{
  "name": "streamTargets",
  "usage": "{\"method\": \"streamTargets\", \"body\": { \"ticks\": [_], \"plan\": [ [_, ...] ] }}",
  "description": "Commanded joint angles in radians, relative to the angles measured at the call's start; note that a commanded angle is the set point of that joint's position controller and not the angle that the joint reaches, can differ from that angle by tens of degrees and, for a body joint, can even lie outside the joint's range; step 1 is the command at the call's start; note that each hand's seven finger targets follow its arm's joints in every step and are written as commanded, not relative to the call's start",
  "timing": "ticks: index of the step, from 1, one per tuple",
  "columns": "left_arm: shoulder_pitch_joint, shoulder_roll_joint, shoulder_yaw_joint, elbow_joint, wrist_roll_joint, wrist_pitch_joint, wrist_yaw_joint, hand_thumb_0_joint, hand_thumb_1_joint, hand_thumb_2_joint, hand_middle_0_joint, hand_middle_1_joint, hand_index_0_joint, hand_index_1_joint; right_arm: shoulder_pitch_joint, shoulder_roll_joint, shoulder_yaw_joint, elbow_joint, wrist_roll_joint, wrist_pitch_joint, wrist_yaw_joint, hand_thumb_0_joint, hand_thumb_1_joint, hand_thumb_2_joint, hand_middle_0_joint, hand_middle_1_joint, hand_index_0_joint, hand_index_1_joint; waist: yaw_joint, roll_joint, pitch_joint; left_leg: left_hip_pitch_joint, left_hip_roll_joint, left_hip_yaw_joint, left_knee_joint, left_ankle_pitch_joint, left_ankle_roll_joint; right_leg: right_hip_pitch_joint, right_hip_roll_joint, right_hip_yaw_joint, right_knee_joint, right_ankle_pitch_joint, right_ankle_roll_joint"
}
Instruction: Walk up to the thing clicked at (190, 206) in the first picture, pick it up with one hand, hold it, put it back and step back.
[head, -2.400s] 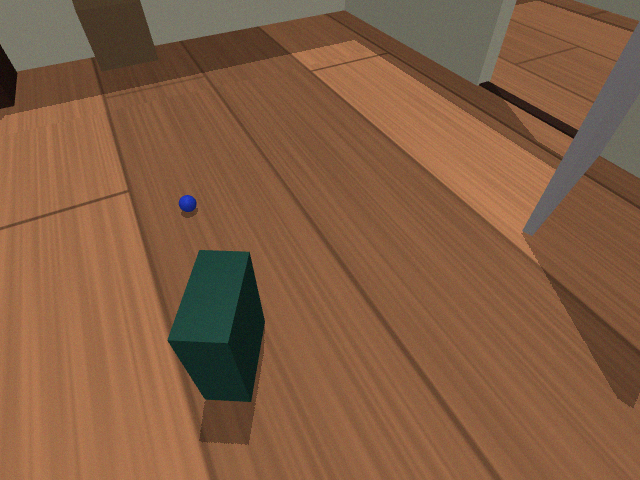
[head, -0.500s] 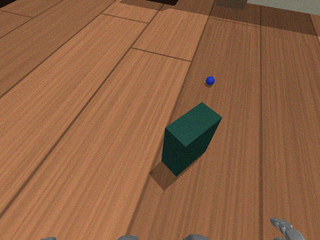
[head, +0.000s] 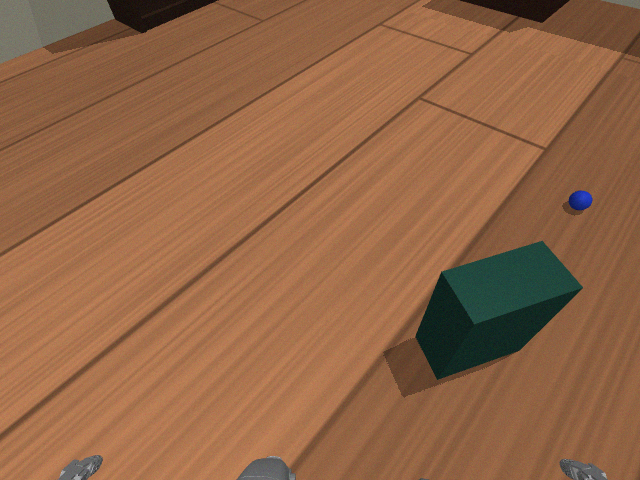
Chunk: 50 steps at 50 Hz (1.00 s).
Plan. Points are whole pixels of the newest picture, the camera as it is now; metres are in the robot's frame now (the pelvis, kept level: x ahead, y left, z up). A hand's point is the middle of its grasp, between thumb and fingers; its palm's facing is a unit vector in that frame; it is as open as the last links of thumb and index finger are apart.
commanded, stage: walk up
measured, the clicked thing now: (580, 200) +1.23 -0.99 -0.71
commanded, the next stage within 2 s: stand in 1.42 s
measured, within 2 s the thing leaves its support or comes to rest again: neither
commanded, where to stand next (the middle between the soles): +0.07 +0.02 m, yaw +17 degrees
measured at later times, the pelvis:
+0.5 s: pelvis -0.01 -0.01 +0.00, yaw +14 degrees
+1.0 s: pelvis +0.01 -0.01 +0.01, yaw +19 degrees
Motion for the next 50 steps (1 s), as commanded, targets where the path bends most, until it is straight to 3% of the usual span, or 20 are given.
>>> {"method": "streamTargets", "body": {
  "ticks": [1,3,6,9,12,15,16,17,18,21,24,28,29,30,31,36,38,40,44,50],
  "plan": [
    [-0.004,0.166,0.054,-0.066,-0.017,0.016,0.005,0.0,0.9,0.9,-0.2,-0.3,-0.2,-0.3,0.132,-0.197,-0.069,-0.016,-0.003,-0.065,-0.043,0.0,-0.9,-0.9,0.2,0.3,0.2,0.3,-0.066,-0.021,-0.197,0.309,-0.063,-0.012,-0.312,0.065,0.049,-0.106,-0.029,0.038,0.164,-0.018,-0.112],
    [-0.05,0.162,0.047,-0.093,-0.025,0.027,0.02,0.0,0.9,0.9,-0.2,-0.3,-0.2,-0.3,0.117,-0.409,-0.101,-0.055,-0.009,-0.074,-0.06,0.0,-0.9,-0.9,0.2,0.3,0.2,0.3,-0.087,0.236,-0.142,0.195,0.344,-0.749,-0.465,0.013,0.314,-0.366,0.124,0.169,0.416,-0.33,-0.043],
    [-0.009,0.173,0.053,-0.021,-0.037,0.017,0.023,0.0,0.9,0.9,-0.2,-0.3,-0.2,-0.3,0.019,-0.272,-0.052,-0.041,-0.002,-0.081,-0.088,0.0,-0.9,-0.9,0.2,0.3,0.2,0.3,-0.026,0.125,-0.106,0.17,0.199,-0.434,-0.299,0.299,0.263,-0.303,0.079,0.242,0.376,-0.197,-0.056],
    [0.025,0.156,0.059,0.018,-0.027,0.018,0.016,0.0,0.9,0.9,-0.2,-0.3,-0.2,-0.3,0.022,-0.243,-0.037,-0.039,-0.001,-0.087,-0.091,0.0,-0.9,-0.9,0.2,0.3,0.2,0.3,-0.03,0.185,-0.144,0.088,0.165,-0.371,-0.249,0.485,0.242,-0.151,0.12,0.188,0.279,-0.152,-0.058],
    [0.022,0.141,0.061,0.015,-0.027,0.02,0.016,0.0,0.9,0.9,-0.2,-0.3,-0.2,-0.3,0.002,-0.253,-0.036,-0.051,-0.006,-0.082,-0.095,0.0,-0.9,-0.9,0.2,0.3,0.2,0.3,-0.023,0.198,-0.147,0.029,0.167,-0.392,-0.215,0.461,0.255,-0.078,0.16,0.167,0.191,-0.147,-0.068],
    [0.054,0.134,0.066,0.043,-0.015,0.006,0.02,0.0,0.9,0.9,-0.2,-0.3,-0.2,-0.3,-0.043,-0.207,-0.015,-0.061,0.007,-0.067,-0.096,0.0,-0.9,-0.9,0.2,0.3,0.2,0.3,0.021,0.134,-0.161,-0.096,0.068,-0.32,-0.103,0.308,0.173,0.112,0.198,0.163,-0.089,-0.005,-0.107],
    [0.082,0.189,0.077,0.043,0.004,-0.004,0.025,0.0,0.9,0.9,-0.2,-0.3,-0.2,-0.3,-0.039,-0.151,0.0,-0.069,0.017,-0.062,-0.097,0.0,-0.9,-0.9,0.2,0.3,0.2,0.3,0.035,-0.026,-0.159,-0.165,-0.015,-0.239,0.071,0.2,0.116,0.141,0.061,0.381,-0.241,-0.075,-0.151],
    [0.018,0.293,0.094,0.029,0.002,0.0,0.019,0.0,0.9,0.9,-0.2,-0.3,-0.2,-0.3,-0.057,-0.146,-0.008,-0.075,0.016,-0.059,-0.106,0.0,-0.9,-0.9,0.2,0.3,0.2,0.3,0.027,-0.236,-0.132,-0.23,-0.151,-0.091,0.253,-0.176,0.069,0.06,-0.18,0.703,-0.411,-0.207,-0.287],
    [-0.086,0.325,0.099,0.003,0.004,0.0,0.015,0.0,0.9,0.9,-0.2,-0.3,-0.2,-0.3,-0.017,-0.19,-0.025,-0.044,0.001,-0.059,-0.118,0.0,-0.9,-0.9,0.2,0.3,0.2,0.3,-0.014,-0.255,-0.068,-0.22,-0.065,-0.101,0.387,-0.279,0.044,-0.037,-0.322,0.861,-0.478,-0.24,-0.385],
    [-0.09,0.218,0.072,0.031,0.004,-0.012,0.017,0.0,0.9,0.9,-0.2,-0.3,-0.2,-0.3,0.011,-0.2,-0.031,0.023,0.006,-0.069,-0.092,0.0,-0.9,-0.9,0.2,0.3,0.2,0.3,-0.032,-0.09,0.0,-0.188,-0.026,-0.064,0.292,-0.131,0.05,-0.031,-0.129,0.49,-0.354,-0.134,-0.264],
    [-0.024,0.213,0.071,0.058,0.011,-0.013,0.008,0.0,0.9,0.9,-0.2,-0.3,-0.2,-0.3,0.014,-0.152,-0.017,0.042,0.002,-0.082,-0.068,0.0,-0.9,-0.9,0.2,0.3,0.2,0.3,0.002,-0.191,-0.073,-0.085,-0.046,0.023,0.068,-0.157,0.042,0.053,-0.06,0.349,-0.285,0.016,-0.24],
    [-0.048,0.148,0.039,0.056,-0.02,0.007,-0.002,0.0,0.9,0.9,-0.2,-0.3,-0.2,-0.3,0.076,-0.126,-0.016,0.092,-0.006,-0.104,-0.078,0.0,-0.9,-0.9,0.2,0.3,0.2,0.3,-0.049,-0.124,-0.166,0.225,-0.084,0.05,-0.312,0.118,0.049,-0.017,-0.013,0.214,-0.062,0.203,-0.174],
    [-0.033,0.092,0.018,0.055,-0.025,0.011,-0.001,0.0,0.9,0.9,-0.2,-0.3,-0.2,-0.3,0.073,-0.15,-0.022,0.09,-0.016,-0.113,-0.086,0.0,-0.9,-0.9,0.2,0.3,0.2,0.3,-0.052,-0.042,-0.196,0.327,-0.003,-0.117,-0.35,0.096,0.082,-0.123,0.009,0.193,0.053,0.137,-0.126],
    [-0.034,0.039,0.002,0.05,-0.042,0.019,-0.005,0.0,0.9,0.9,-0.2,-0.3,-0.2,-0.3,0.007,-0.235,-0.033,0.06,-0.025,-0.119,-0.089,0.0,-0.9,-0.9,0.2,0.3,0.2,0.3,-0.028,0.154,-0.168,0.291,0.231,-0.51,-0.426,-0.011,0.184,-0.265,0.138,0.143,0.119,-0.106,-0.049],
    [-0.069,0.138,0.036,0.076,-0.038,0.026,0.01,0.0,0.9,0.9,-0.2,-0.3,-0.2,-0.3,-0.002,-0.296,-0.045,0.066,-0.009,-0.113,-0.087,0.0,-0.9,-0.9,0.2,0.3,0.2,0.3,-0.064,0.124,-0.12,0.106,0.307,-0.558,-0.449,-0.073,0.297,-0.162,0.112,0.21,0.19,-0.275,-0.054],
    [0.008,0.117,0.028,0.153,-0.036,0.013,0.01,0.0,0.9,0.9,-0.2,-0.3,-0.2,-0.3,-0.105,-0.221,-0.005,0.09,0.0,-0.109,-0.087,0.0,-0.9,-0.9,0.2,0.3,0.2,0.3,-0.015,0.145,-0.124,0.068,0.171,-0.302,-0.335,0.219,0.199,-0.023,0.138,0.18,0.011,-0.094,-0.067],
    [0.015,0.107,0.023,0.181,-0.028,0.001,0.013,0.0,0.9,0.9,-0.2,-0.3,-0.2,-0.3,-0.125,-0.185,0.011,0.097,0.008,-0.094,-0.08,0.0,-0.9,-0.9,0.2,0.3,0.2,0.3,0.001,0.099,-0.135,0.013,0.118,-0.224,-0.278,0.195,0.14,0.113,0.165,0.169,-0.181,0.05,-0.074],
    [-0.075,0.174,0.026,0.164,-0.017,-0.008,0.014,0.0,0.9,0.9,-0.2,-0.3,-0.2,-0.3,-0.109,-0.148,0.024,0.117,0.016,-0.086,-0.076,0.0,-0.9,-0.9,0.2,0.3,0.2,0.3,-0.036,-0.03,-0.099,-0.012,0.017,-0.147,-0.242,0.028,0.071,0.066,0.048,0.345,-0.28,-0.004,-0.128],
    [-0.142,0.139,-0.001,0.186,-0.027,-0.004,0.006,0.0,0.9,0.9,-0.2,-0.3,-0.2,-0.3,-0.142,-0.165,0.025,0.179,0.006,-0.092,-0.069,0.0,-0.9,-0.9,0.2,0.3,0.2,0.3,-0.045,-0.008,-0.064,0.103,0.032,-0.192,-0.326,-0.028,0.085,-0.043,0.074,0.278,-0.283,-0.075,-0.106],
    [-0.164,0.13,-0.005,0.242,-0.037,-0.015,0.011,0.0,0.9,0.9,-0.2,-0.3,-0.2,-0.3,-0.154,-0.142,0.047,0.242,0.012,-0.1,-0.069,0.0,-0.9,-0.9,0.2,0.3,0.2,0.3,-0.034,-0.012,-0.149,0.144,0.041,-0.16,-0.33,0.286,0.068,0.124,0.065,0.238,-0.297,0.175,-0.091]
  ]
}}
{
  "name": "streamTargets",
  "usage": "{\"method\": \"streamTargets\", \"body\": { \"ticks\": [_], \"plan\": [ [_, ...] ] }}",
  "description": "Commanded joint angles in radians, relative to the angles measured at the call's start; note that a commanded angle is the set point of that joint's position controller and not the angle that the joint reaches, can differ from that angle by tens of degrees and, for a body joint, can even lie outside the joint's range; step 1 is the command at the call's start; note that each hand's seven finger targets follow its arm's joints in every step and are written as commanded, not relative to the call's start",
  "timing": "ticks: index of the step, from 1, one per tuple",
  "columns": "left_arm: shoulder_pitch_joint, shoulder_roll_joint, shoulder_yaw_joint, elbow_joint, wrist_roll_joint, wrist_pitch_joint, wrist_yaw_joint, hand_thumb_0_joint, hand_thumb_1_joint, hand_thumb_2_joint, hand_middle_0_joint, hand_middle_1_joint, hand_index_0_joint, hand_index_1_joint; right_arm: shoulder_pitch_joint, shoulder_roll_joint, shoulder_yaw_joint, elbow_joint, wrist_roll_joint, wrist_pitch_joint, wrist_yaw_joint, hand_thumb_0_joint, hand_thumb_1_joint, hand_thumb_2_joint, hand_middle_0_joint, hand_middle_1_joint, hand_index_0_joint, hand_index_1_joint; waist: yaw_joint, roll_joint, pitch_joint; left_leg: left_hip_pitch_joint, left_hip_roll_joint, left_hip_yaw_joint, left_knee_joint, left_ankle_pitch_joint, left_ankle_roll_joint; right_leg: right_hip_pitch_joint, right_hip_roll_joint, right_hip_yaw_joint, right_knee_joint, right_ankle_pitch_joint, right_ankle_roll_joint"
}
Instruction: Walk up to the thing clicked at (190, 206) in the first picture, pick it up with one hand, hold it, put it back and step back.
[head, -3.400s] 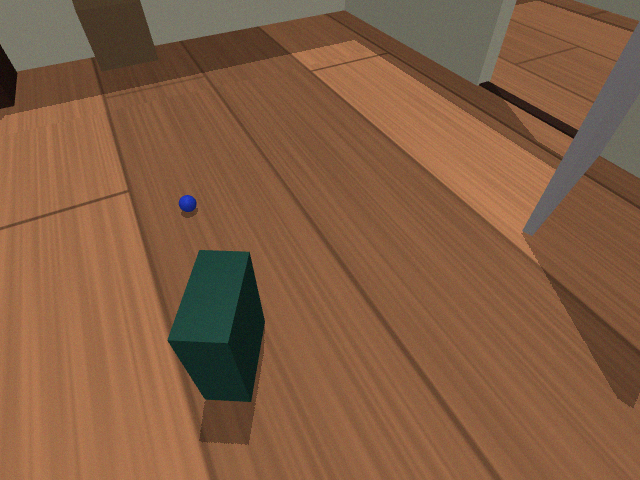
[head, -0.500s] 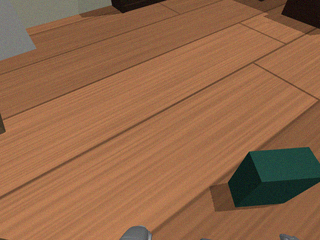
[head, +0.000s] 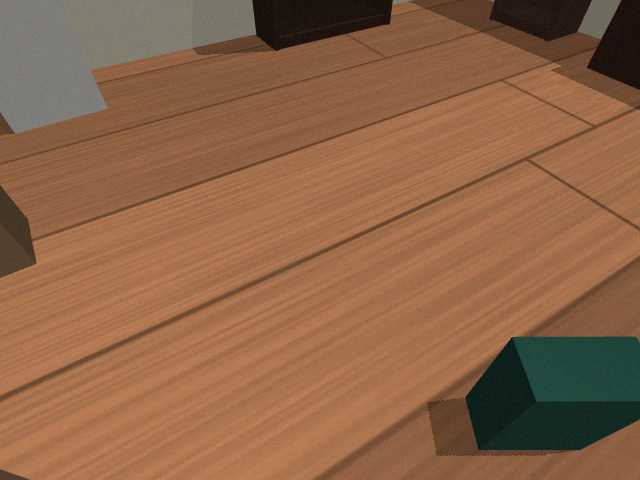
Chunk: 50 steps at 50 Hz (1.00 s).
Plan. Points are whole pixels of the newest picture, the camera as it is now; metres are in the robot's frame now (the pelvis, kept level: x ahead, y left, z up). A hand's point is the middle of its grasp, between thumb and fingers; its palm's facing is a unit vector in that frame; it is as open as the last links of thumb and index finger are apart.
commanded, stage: walk up
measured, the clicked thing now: out of the picture +0.83 -1.33 -0.72
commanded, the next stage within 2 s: stand in 0.42 s
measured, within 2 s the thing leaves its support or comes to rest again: neither
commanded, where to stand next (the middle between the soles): +0.07 +0.00 m, yaw -2 degrees
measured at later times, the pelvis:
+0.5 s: pelvis +0.01 -0.01 +0.02, yaw +1 degrees
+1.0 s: pelvis +0.00 -0.01 +0.02, yaw -1 degrees
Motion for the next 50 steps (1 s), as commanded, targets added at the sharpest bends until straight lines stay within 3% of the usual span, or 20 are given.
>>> {"method": "streamTargets", "body": {
  "ticks": [1,5,11,15,19,20,21,23,27,29,34,36,39,42,43,45,47,50],
  "plan": [
    [-0.079,0.229,0.054,-0.047,-0.009,-0.029,0.022,0.0,0.9,0.9,-0.2,-0.3,-0.2,-0.3,-0.047,-0.219,-0.045,-0.03,0.002,-0.025,-0.019,0.0,-0.9,-0.9,0.2,0.3,0.2,0.3,-0.013,-0.01,-0.082,0.032,0.091,-0.11,-0.137,0.194,0.053,0.063,-0.089,0.107,-0.157,0.135,-0.078],
    [-0.109,0.22,0.052,-0.019,-0.01,-0.025,0.024,0.0,0.9,0.9,-0.2,-0.3,-0.2,-0.3,-0.053,-0.214,-0.043,0.0,0.003,-0.023,-0.023,0.0,-0.9,-0.9,0.2,0.3,0.2,0.3,-0.013,-0.014,-0.114,0.063,0.101,-0.101,-0.15,0.289,0.05,0.115,-0.09,0.088,-0.171,0.195,-0.069],
    [-0.139,0.207,0.048,0.028,-0.009,-0.016,0.024,0.0,0.9,0.9,-0.2,-0.3,-0.2,-0.3,-0.108,-0.212,-0.041,0.032,-0.001,-0.015,-0.025,0.0,-0.9,-0.9,0.2,0.3,0.2,0.3,-0.004,0.016,-0.083,0.045,0.111,-0.115,-0.209,0.256,0.045,0.14,-0.079,0.066,-0.216,0.144,-0.058],
    [-0.164,0.202,0.052,0.046,-0.007,-0.016,0.023,0.0,0.9,0.9,-0.2,-0.3,-0.2,-0.3,-0.106,-0.209,-0.04,0.052,-0.002,-0.014,-0.025,0.0,-0.9,-0.9,0.2,0.3,0.2,0.3,-0.013,0.011,-0.105,0.064,0.109,-0.101,-0.218,0.289,0.039,0.174,-0.087,0.063,-0.236,0.175,-0.055],
    [-0.18,0.201,0.052,0.059,-0.005,-0.012,0.021,0.0,0.9,0.9,-0.2,-0.3,-0.2,-0.3,-0.112,-0.209,-0.038,0.065,-0.004,-0.011,-0.025,0.0,-0.9,-0.9,0.2,0.3,0.2,0.3,-0.013,0.006,-0.088,0.049,0.11,-0.107,-0.25,0.235,0.037,0.184,-0.085,0.062,-0.254,0.132,-0.048],
    [-0.172,0.201,0.053,0.066,-0.005,-0.012,0.021,0.0,0.9,0.9,-0.2,-0.3,-0.2,-0.3,-0.12,-0.213,-0.041,0.067,-0.006,-0.012,-0.026,0.0,-0.9,-0.9,0.2,0.3,0.2,0.3,-0.011,0.009,-0.097,0.068,0.113,-0.106,-0.249,0.247,0.038,0.179,-0.085,0.059,-0.253,0.133,-0.052],
    [-0.167,0.197,0.044,0.074,-0.009,-0.014,0.025,0.0,0.9,0.9,-0.2,-0.3,-0.2,-0.3,-0.161,-0.2,-0.041,0.059,-0.007,-0.01,-0.025,0.0,-0.9,-0.9,0.2,0.3,0.2,0.3,0.002,0.027,-0.09,0.118,0.129,-0.1,-0.245,0.377,0.025,0.163,-0.089,0.088,-0.259,0.225,-0.048],
    [-0.176,0.199,0.043,0.077,-0.01,-0.019,0.029,0.0,0.9,0.9,-0.2,-0.3,-0.2,-0.3,-0.128,-0.198,-0.041,0.069,-0.001,-0.008,-0.023,0.0,-0.9,-0.9,0.2,0.3,0.2,0.3,-0.013,0.006,-0.107,0.124,0.132,-0.093,-0.245,0.419,0.019,0.196,-0.09,0.084,-0.262,0.275,-0.042],
    [-0.173,0.198,0.041,0.088,-0.007,-0.017,0.029,0.0,0.9,0.9,-0.2,-0.3,-0.2,-0.3,-0.144,-0.198,-0.042,0.073,0.0,-0.001,-0.023,0.0,-0.9,-0.9,0.2,0.3,0.2,0.3,-0.015,0.005,-0.112,0.156,0.131,-0.08,-0.268,0.375,0.016,0.186,-0.083,0.086,-0.28,0.265,-0.038],
    [-0.175,0.2,0.04,0.096,-0.006,-0.016,0.028,0.0,0.9,0.9,-0.2,-0.3,-0.2,-0.3,-0.137,-0.194,-0.04,0.079,-0.001,0.004,-0.021,0.0,-0.9,-0.9,0.2,0.3,0.2,0.3,-0.021,0.003,-0.084,0.134,0.128,-0.08,-0.296,0.267,0.014,0.171,-0.079,0.091,-0.299,0.17,-0.034],
    [-0.168,0.203,0.037,0.105,-0.002,-0.016,0.029,0.0,0.9,0.9,-0.2,-0.3,-0.2,-0.3,-0.146,-0.19,-0.042,0.088,-0.005,0.011,-0.015,0.0,-0.9,-0.9,0.2,0.3,0.2,0.3,-0.02,-0.014,-0.052,0.121,0.119,-0.079,-0.318,0.131,0.012,0.124,-0.08,0.106,-0.331,0.06,-0.036],
    [-0.163,0.207,0.037,0.102,-0.002,-0.017,0.03,0.0,0.9,0.9,-0.2,-0.3,-0.2,-0.3,-0.143,-0.192,-0.044,0.088,-0.006,0.009,-0.014,0.0,-0.9,-0.9,0.2,0.3,0.2,0.3,-0.017,-0.001,-0.078,0.131,0.125,-0.078,-0.315,0.18,0.015,0.145,-0.085,0.108,-0.321,0.101,-0.039],
    [-0.153,0.202,0.036,0.105,-0.002,-0.015,0.029,0.0,0.9,0.9,-0.2,-0.3,-0.2,-0.3,-0.142,-0.191,-0.044,0.092,-0.008,0.01,-0.012,0.0,-0.9,-0.9,0.2,0.3,0.2,0.3,-0.015,0.001,-0.042,0.104,0.116,-0.082,-0.33,0.091,0.013,0.112,-0.079,0.112,-0.333,0.024,-0.037],
    [-0.149,0.204,0.038,0.102,-0.002,-0.015,0.028,0.0,0.9,0.9,-0.2,-0.3,-0.2,-0.3,-0.134,-0.188,-0.045,0.091,-0.008,0.008,-0.013,0.0,-0.9,-0.9,0.2,0.3,0.2,0.3,-0.015,0.001,-0.066,0.109,0.124,-0.083,-0.33,0.126,0.016,0.131,-0.083,0.112,-0.316,0.062,-0.041],
    [-0.153,0.196,0.036,0.101,-0.002,-0.014,0.027,0.0,0.9,0.9,-0.2,-0.3,-0.2,-0.3,-0.126,-0.19,-0.043,0.094,-0.008,0.008,-0.013,0.0,-0.9,-0.9,0.2,0.3,0.2,0.3,-0.019,0.009,-0.047,0.083,0.12,-0.088,-0.341,0.088,0.014,0.126,-0.075,0.108,-0.317,0.041,-0.038],
    [-0.135,0.198,0.037,0.102,-0.002,-0.015,0.028,0.0,0.9,0.9,-0.2,-0.3,-0.2,-0.3,-0.131,-0.188,-0.043,0.09,-0.008,0.006,-0.012,0.0,-0.9,-0.9,0.2,0.3,0.2,0.3,-0.013,0.008,-0.072,0.121,0.125,-0.085,-0.327,0.147,0.017,0.132,-0.08,0.11,-0.308,0.088,-0.041],
    [-0.148,0.196,0.038,0.099,-0.003,-0.013,0.027,0.0,0.9,0.9,-0.2,-0.3,-0.2,-0.3,-0.115,-0.19,-0.041,0.098,-0.008,0.007,-0.014,0.0,-0.9,-0.9,0.2,0.3,0.2,0.3,-0.018,0.008,-0.055,0.087,0.123,-0.085,-0.34,0.128,0.014,0.138,-0.076,0.108,-0.305,0.079,-0.04],
    [-0.128,0.189,0.035,0.099,-0.004,-0.013,0.025,0.0,0.9,0.9,-0.2,-0.3,-0.2,-0.3,-0.116,-0.19,-0.037,0.095,-0.006,0.003,-0.014,0.0,-0.9,-0.9,0.2,0.3,0.2,0.3,-0.012,0.019,-0.072,0.104,0.128,-0.085,-0.332,0.182,0.013,0.151,-0.079,0.105,-0.295,0.117,-0.04]
  ]
}}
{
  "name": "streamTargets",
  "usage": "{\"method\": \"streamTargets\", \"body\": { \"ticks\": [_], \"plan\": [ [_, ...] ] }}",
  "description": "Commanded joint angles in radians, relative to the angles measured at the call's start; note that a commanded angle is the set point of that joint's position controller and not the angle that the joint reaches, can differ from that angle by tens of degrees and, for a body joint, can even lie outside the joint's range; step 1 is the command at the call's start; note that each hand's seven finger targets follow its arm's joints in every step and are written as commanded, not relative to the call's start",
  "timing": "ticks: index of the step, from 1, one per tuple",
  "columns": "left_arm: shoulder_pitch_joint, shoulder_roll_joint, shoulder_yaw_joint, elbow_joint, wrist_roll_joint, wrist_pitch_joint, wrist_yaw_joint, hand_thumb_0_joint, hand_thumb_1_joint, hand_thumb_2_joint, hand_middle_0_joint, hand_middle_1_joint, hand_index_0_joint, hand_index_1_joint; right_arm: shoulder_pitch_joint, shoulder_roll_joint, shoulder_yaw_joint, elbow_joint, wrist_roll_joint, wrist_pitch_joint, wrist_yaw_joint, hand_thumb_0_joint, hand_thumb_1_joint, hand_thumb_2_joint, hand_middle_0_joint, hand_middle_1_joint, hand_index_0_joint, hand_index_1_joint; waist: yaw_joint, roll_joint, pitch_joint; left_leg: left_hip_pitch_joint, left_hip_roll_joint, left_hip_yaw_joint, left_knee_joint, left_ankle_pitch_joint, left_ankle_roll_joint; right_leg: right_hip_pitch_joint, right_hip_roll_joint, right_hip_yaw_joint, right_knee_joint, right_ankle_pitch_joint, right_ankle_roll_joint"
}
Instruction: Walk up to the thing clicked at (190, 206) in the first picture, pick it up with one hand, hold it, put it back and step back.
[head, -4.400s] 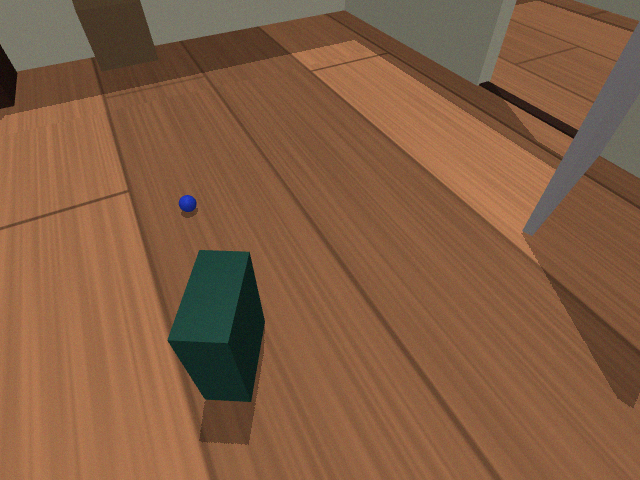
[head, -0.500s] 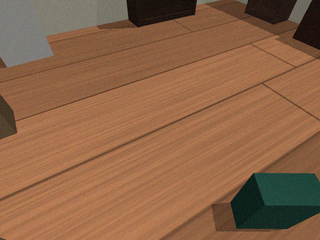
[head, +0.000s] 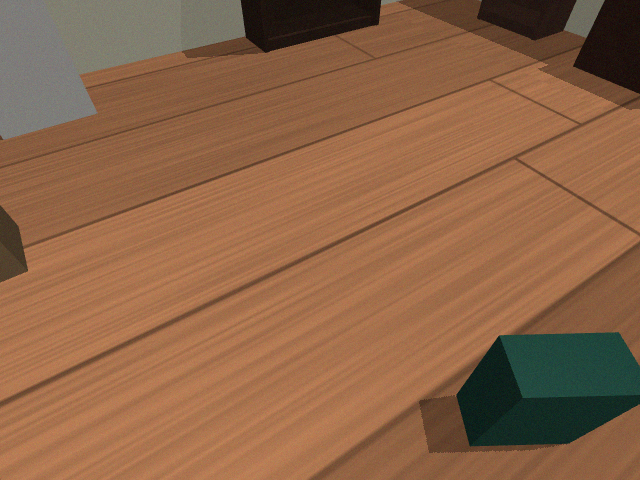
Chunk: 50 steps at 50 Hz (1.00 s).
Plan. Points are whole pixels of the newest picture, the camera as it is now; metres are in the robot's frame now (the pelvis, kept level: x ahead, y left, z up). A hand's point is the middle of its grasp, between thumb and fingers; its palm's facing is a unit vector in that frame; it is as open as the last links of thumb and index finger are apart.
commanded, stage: stand
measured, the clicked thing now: out of the picture +0.85 -1.31 -0.74
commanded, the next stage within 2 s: none
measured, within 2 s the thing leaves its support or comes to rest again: neither
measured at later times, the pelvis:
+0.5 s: pelvis +0.01 -0.01 +0.00, yaw +0 degrees
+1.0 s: pelvis +0.02 -0.01 +0.00, yaw -1 degrees
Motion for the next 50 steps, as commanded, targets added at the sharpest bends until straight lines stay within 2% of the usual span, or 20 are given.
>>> {"method": "streamTargets", "body": {
  "ticks": [1,4,8,12,14,16,20,26,31,32,36,38,39,41,44,45,50],
  "plan": [
    [-0.043,0.209,0.035,-0.065,-0.001,-0.021,0.014,0.0,0.9,0.9,-0.2,-0.3,-0.2,-0.3,-0.059,-0.206,-0.029,-0.069,0.001,-0.023,-0.015,0.0,-0.9,-0.9,0.2,0.3,0.2,0.3,0.0,0.006,-0.078,-0.018,0.103,-0.087,-0.067,0.041,0.032,0.026,-0.099,0.106,-0.071,-0.02,-0.031],
    [-0.049,0.212,0.034,-0.067,0.001,-0.02,0.016,0.0,0.9,0.9,-0.2,-0.3,-0.2,-0.3,-0.06,-0.216,-0.031,-0.068,0.0,-0.018,-0.016,0.0,-0.9,-0.9,0.2,0.3,0.2,0.3,-0.007,0.009,-0.071,-0.011,0.104,-0.086,-0.056,0.021,0.036,0.005,-0.098,0.109,-0.081,-0.035,-0.031],
    [-0.034,0.214,0.035,-0.066,-0.004,-0.021,0.015,0.0,0.9,0.9,-0.2,-0.3,-0.2,-0.3,-0.048,-0.212,-0.026,-0.068,0.001,-0.019,-0.015,0.0,-0.9,-0.9,0.2,0.3,0.2,0.3,-0.002,0.009,-0.082,-0.005,0.107,-0.083,-0.055,0.066,0.035,0.025,-0.101,0.11,-0.074,-0.01,-0.032],
    [-0.052,0.213,0.035,-0.073,-0.002,-0.021,0.017,0.0,0.9,0.9,-0.2,-0.3,-0.2,-0.3,-0.043,-0.205,-0.024,-0.07,0.001,-0.018,-0.015,0.0,-0.9,-0.9,0.2,0.3,0.2,0.3,-0.008,-0.006,-0.068,-0.011,0.105,-0.078,-0.05,0.079,0.032,0.019,-0.099,0.109,-0.08,-0.003,-0.03],
    [-0.048,0.208,0.035,-0.072,-0.003,-0.02,0.015,0.0,0.9,0.9,-0.2,-0.3,-0.2,-0.3,-0.039,-0.216,-0.024,-0.067,0.0,-0.018,-0.016,0.0,-0.9,-0.9,0.2,0.3,0.2,0.3,-0.009,0.004,-0.057,-0.019,0.103,-0.076,-0.054,0.042,0.031,0.016,-0.097,0.112,-0.088,-0.023,-0.029],
    [-0.044,0.217,0.038,-0.074,-0.002,-0.02,0.015,0.0,0.9,0.9,-0.2,-0.3,-0.2,-0.3,-0.042,-0.212,-0.024,-0.071,0.0,-0.019,-0.015,0.0,-0.9,-0.9,0.2,0.3,0.2,0.3,-0.005,0.002,-0.067,-0.016,0.104,-0.078,-0.058,0.053,0.029,0.025,-0.099,0.112,-0.082,-0.018,-0.032],
    [-0.043,0.211,0.037,-0.08,-0.001,-0.022,0.015,0.0,0.9,0.9,-0.2,-0.3,-0.2,-0.3,-0.045,-0.217,-0.023,-0.075,-0.001,-0.022,-0.018,0.0,-0.9,-0.9,0.2,0.3,0.2,0.3,-0.003,0.013,-0.102,0.01,0.114,-0.074,-0.04,0.13,0.031,0.047,-0.102,0.111,-0.071,0.07,-0.031],
    [-0.045,0.212,0.04,-0.083,0.0,-0.021,0.018,0.0,0.9,0.9,-0.2,-0.3,-0.2,-0.3,-0.046,-0.216,-0.024,-0.078,0.0,-0.021,-0.022,0.0,-0.9,-0.9,0.2,0.3,0.2,0.3,-0.004,0.0,-0.111,0.032,0.116,-0.065,-0.032,0.172,0.027,0.054,-0.101,0.104,-0.065,0.12,-0.028],
    [-0.046,0.213,0.039,-0.08,0.0,-0.022,0.018,0.0,0.9,0.9,-0.2,-0.3,-0.2,-0.3,-0.041,-0.216,-0.022,-0.078,0.002,-0.018,-0.02,0.0,-0.9,-0.9,0.2,0.3,0.2,0.3,-0.012,-0.006,-0.087,0.024,0.116,-0.068,-0.042,0.142,0.027,0.043,-0.098,0.104,-0.081,0.096,-0.024],
    [-0.045,0.212,0.04,-0.083,0.0,-0.024,0.019,0.0,0.9,0.9,-0.2,-0.3,-0.2,-0.3,-0.047,-0.218,-0.022,-0.082,0.001,-0.018,-0.02,0.0,-0.9,-0.9,0.2,0.3,0.2,0.3,-0.007,0.002,-0.104,0.032,0.117,-0.063,-0.032,0.161,0.03,0.057,-0.101,0.105,-0.076,0.123,-0.024],
    [-0.041,0.212,0.04,-0.083,0.001,-0.023,0.019,0.0,0.9,0.9,-0.2,-0.3,-0.2,-0.3,-0.046,-0.215,-0.021,-0.085,0.0,-0.017,-0.021,0.0,-0.9,-0.9,0.2,0.3,0.2,0.3,-0.007,0.003,-0.097,0.031,0.117,-0.063,-0.041,0.148,0.028,0.05,-0.099,0.103,-0.078,0.1,-0.024],
    [-0.048,0.214,0.041,-0.084,-0.001,-0.024,0.019,0.0,0.9,0.9,-0.2,-0.3,-0.2,-0.3,-0.042,-0.218,-0.022,-0.085,0.001,-0.018,-0.021,0.0,-0.9,-0.9,0.2,0.3,0.2,0.3,-0.008,-0.002,-0.108,0.031,0.12,-0.065,-0.037,0.179,0.029,0.071,-0.103,0.103,-0.071,0.136,-0.026],
    [-0.047,0.206,0.039,-0.083,-0.001,-0.022,0.017,0.0,0.9,0.9,-0.2,-0.3,-0.2,-0.3,-0.044,-0.215,-0.019,-0.084,0.001,-0.018,-0.022,0.0,-0.9,-0.9,0.2,0.3,0.2,0.3,-0.007,0.003,-0.092,0.023,0.115,-0.061,-0.041,0.152,0.028,0.056,-0.1,0.102,-0.076,0.11,-0.026],
    [-0.04,0.213,0.041,-0.085,-0.001,-0.023,0.018,0.0,0.9,0.9,-0.2,-0.3,-0.2,-0.3,-0.042,-0.223,-0.023,-0.087,-0.001,-0.021,-0.023,0.0,-0.9,-0.9,0.2,0.3,0.2,0.3,-0.005,0.014,-0.114,0.037,0.121,-0.059,-0.034,0.191,0.029,0.074,-0.102,0.104,-0.067,0.146,-0.029],
    [-0.035,0.207,0.04,-0.086,0.001,-0.02,0.019,0.0,0.9,0.9,-0.2,-0.3,-0.2,-0.3,-0.047,-0.222,-0.022,-0.088,0.0,-0.022,-0.024,0.0,-0.9,-0.9,0.2,0.3,0.2,0.3,-0.001,0.017,-0.107,0.034,0.123,-0.064,-0.042,0.185,0.028,0.067,-0.099,0.1,-0.067,0.13,-0.027],
    [-0.038,0.213,0.041,-0.086,0.001,-0.021,0.019,0.0,0.9,0.9,-0.2,-0.3,-0.2,-0.3,-0.046,-0.223,-0.023,-0.09,0.001,-0.022,-0.024,0.0,-0.9,-0.9,0.2,0.3,0.2,0.3,-0.003,0.008,-0.113,0.041,0.123,-0.062,-0.037,0.207,0.031,0.074,-0.1,0.098,-0.063,0.156,-0.028],
    [-0.032,0.211,0.041,-0.086,0.001,-0.019,0.017,0.0,0.9,0.9,-0.2,-0.3,-0.2,-0.3,-0.05,-0.226,-0.024,-0.09,0.0,-0.022,-0.024,0.0,-0.9,-0.9,0.2,0.3,0.2,0.3,0.002,0.017,-0.102,0.039,0.123,-0.062,-0.047,0.169,0.03,0.061,-0.098,0.1,-0.067,0.111,-0.03]
  ]
}}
